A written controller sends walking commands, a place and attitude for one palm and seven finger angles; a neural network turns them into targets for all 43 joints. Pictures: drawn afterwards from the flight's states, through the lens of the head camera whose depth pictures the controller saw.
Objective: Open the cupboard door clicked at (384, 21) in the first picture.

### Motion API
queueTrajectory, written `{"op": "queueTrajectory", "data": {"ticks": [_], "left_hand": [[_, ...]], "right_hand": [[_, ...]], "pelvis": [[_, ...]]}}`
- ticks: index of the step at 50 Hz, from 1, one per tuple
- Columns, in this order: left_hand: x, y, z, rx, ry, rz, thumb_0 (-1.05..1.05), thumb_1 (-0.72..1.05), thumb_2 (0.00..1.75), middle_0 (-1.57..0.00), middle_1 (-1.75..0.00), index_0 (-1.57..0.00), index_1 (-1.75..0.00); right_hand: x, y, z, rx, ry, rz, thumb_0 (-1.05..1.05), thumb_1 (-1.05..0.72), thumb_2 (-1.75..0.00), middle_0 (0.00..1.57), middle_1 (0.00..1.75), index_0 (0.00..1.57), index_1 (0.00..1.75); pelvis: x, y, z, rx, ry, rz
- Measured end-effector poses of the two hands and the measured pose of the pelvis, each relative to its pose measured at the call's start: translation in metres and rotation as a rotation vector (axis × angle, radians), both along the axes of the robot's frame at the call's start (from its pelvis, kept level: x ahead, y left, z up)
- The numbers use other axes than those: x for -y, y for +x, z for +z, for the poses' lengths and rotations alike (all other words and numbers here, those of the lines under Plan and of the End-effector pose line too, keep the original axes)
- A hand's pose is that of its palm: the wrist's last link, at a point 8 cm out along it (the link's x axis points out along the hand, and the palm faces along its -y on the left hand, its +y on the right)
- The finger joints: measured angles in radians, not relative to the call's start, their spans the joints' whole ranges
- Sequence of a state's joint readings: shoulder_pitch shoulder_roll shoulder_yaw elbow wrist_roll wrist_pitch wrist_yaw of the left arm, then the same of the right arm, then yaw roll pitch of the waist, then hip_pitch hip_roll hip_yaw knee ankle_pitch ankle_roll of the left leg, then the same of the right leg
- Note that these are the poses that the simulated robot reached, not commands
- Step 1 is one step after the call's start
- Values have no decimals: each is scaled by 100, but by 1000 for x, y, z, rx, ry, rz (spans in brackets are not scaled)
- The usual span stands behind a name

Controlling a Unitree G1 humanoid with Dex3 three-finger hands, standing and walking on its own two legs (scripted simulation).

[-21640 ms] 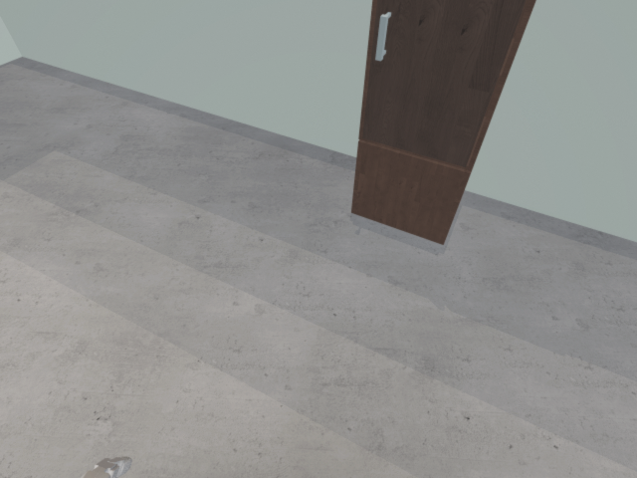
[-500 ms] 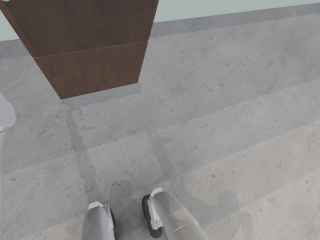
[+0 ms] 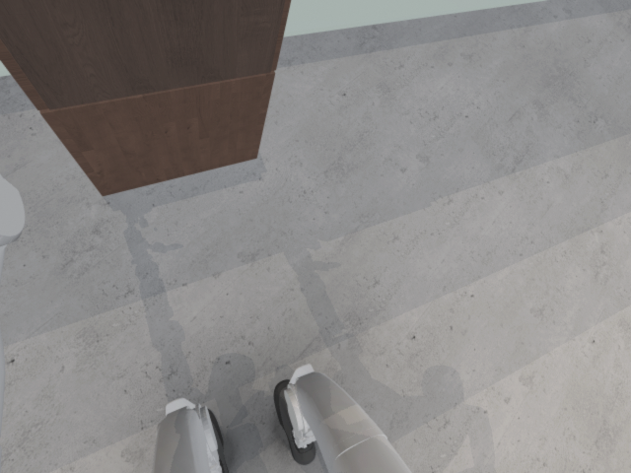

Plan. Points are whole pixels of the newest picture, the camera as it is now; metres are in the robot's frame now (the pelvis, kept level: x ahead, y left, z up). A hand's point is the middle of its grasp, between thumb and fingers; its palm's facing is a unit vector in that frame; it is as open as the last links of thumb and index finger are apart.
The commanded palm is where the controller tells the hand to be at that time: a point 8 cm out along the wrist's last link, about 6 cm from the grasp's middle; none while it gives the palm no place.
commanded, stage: slide the fingers in behind the handle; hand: left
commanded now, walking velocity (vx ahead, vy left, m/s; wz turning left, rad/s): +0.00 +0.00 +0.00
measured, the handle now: out of the picture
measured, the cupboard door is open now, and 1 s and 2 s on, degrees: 0 0 34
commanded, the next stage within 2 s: close the thumb around the handle in 0.16 s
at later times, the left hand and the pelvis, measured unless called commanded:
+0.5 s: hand out of the picture +0.66 +0.14 +0.12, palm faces +0.14 -0.99 -0.02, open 12.1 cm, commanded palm +0.65 +0.14 +0.11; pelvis +0.00 +0.00 +0.00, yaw +0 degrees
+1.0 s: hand out of the picture +0.66 +0.14 +0.13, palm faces +0.15 -0.99 -0.01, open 5.4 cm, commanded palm +0.64 +0.15 +0.11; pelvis +0.02 -0.01 +0.01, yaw +1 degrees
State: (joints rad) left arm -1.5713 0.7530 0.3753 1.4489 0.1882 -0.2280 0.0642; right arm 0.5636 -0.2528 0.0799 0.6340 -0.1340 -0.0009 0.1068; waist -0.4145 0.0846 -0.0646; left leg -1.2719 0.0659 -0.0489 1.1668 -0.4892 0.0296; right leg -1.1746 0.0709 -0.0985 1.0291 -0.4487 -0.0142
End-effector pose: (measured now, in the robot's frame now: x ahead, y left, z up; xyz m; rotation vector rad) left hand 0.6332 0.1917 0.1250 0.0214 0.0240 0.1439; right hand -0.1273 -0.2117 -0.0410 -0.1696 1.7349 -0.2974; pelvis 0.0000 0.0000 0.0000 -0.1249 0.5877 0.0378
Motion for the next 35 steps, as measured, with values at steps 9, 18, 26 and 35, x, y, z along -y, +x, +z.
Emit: {"op": "queueTrajectory", "data": {"ticks": [9,18,26,35], "left_hand": [[-1,0,1,-16,-11,-13,-1,-50,30,-34,-122,-36,-125],[0,-1,1,-14,-14,-8,-1,-47,32,-33,-122,-36,-124],[0,0,0,-8,-6,-2,-1,-20,43,-34,-124,-36,-126],[4,1,0,-14,-11,3,0,26,63,-36,-128,-37,-129]], "right_hand": [[-5,0,-1,-3,13,-8,0,-90,-90,20,30,20,30],[-1,3,0,0,8,3,0,-90,-90,20,30,20,30],[2,6,1,-2,7,4,0,-90,-90,20,30,20,30],[6,12,2,-3,17,10,0,-90,-90,20,30,20,30]], "pelvis": [[-1,-1,2,1,1,1],[-1,1,2,1,1,2],[0,3,4,3,4,4],[2,8,7,4,10,3]]}}
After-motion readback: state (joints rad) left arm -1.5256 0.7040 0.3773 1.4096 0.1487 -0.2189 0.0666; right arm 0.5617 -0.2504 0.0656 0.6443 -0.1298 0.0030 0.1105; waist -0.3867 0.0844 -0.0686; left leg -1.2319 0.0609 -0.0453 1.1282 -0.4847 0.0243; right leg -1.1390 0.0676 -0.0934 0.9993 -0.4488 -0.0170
